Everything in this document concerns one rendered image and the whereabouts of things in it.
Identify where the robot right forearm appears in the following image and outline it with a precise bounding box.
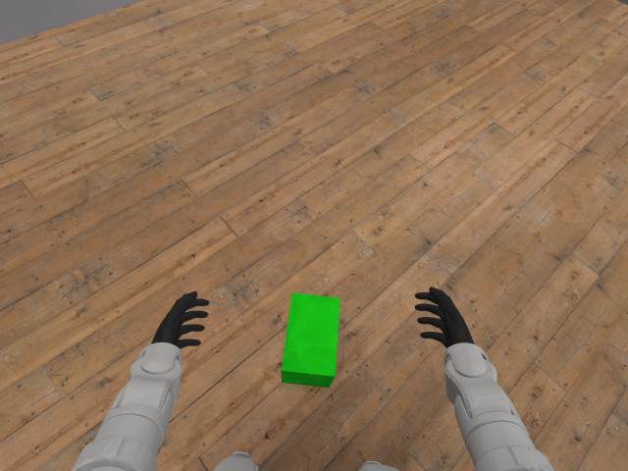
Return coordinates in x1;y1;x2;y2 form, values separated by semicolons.
445;342;554;471

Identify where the left robot shin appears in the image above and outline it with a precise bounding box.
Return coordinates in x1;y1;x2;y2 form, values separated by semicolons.
231;451;251;459

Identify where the robot left forearm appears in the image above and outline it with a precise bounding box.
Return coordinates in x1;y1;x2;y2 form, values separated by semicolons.
71;342;183;471

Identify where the left robot hand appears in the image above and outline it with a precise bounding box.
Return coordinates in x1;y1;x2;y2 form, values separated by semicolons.
151;291;209;349

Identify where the carton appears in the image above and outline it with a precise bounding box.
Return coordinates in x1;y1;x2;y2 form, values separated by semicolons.
282;292;340;388

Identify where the right robot hand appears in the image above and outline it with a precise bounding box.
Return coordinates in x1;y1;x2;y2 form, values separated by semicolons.
415;287;474;348

